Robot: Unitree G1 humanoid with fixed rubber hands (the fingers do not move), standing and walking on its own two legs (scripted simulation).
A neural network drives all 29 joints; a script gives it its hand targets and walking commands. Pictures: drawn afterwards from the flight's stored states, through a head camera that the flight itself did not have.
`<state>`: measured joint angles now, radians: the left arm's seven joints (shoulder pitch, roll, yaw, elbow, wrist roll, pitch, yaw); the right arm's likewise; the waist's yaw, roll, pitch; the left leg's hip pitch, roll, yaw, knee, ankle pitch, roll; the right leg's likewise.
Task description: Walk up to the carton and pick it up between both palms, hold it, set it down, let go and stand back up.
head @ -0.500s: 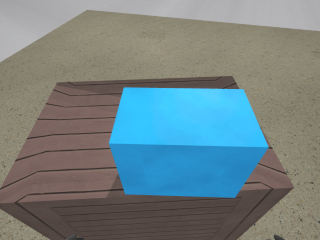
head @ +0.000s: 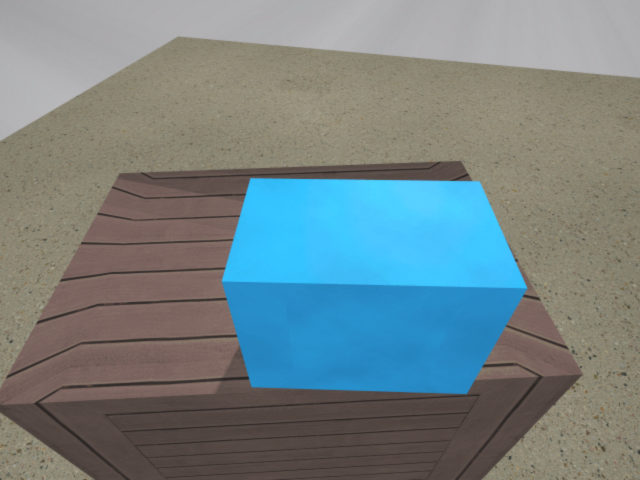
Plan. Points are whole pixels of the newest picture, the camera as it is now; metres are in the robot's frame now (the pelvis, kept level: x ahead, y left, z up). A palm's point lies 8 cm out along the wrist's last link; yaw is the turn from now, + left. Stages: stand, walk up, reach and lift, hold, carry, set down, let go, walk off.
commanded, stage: stand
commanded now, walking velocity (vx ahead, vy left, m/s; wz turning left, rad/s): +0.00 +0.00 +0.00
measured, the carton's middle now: (360, 288) +0.38 -0.03 +0.04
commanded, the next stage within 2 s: none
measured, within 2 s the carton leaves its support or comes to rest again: neither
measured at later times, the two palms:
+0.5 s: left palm out of the picture +0.05 +0.27 -0.12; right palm out of the picture +0.06 -0.28 -0.11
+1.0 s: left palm out of the picture +0.03 +0.27 -0.12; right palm out of the picture +0.06 -0.28 -0.11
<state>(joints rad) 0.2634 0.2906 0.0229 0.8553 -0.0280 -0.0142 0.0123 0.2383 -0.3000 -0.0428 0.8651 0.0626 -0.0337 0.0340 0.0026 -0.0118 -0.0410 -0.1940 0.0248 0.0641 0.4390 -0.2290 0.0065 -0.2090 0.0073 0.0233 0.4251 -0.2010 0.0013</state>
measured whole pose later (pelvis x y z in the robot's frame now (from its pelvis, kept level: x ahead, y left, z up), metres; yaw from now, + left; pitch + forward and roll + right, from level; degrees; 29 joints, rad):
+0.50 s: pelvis -0.02 +0.00 +0.00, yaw +0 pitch -2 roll +0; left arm 0.26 0.29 0.02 0.93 -0.03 -0.02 0.01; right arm 0.23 -0.30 -0.04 0.95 0.06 -0.03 0.03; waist 0.00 -0.01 -0.04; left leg -0.19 0.02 0.06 0.44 -0.21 0.01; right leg -0.21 0.01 0.02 0.43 -0.18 0.00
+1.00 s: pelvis -0.02 +0.00 +0.00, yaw +0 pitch -3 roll +0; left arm 0.26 0.29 0.02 0.97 -0.03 -0.02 0.01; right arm 0.20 -0.30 -0.04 1.00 0.06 -0.03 0.03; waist 0.00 -0.01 -0.03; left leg -0.19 0.02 0.06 0.44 -0.20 0.01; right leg -0.21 0.01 0.02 0.43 -0.17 0.00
